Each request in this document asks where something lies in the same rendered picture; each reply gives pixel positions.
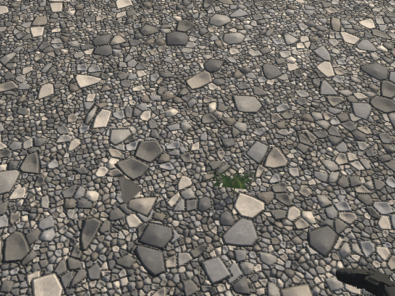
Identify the robot right hand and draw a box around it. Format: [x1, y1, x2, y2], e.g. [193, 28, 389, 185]
[336, 268, 395, 296]

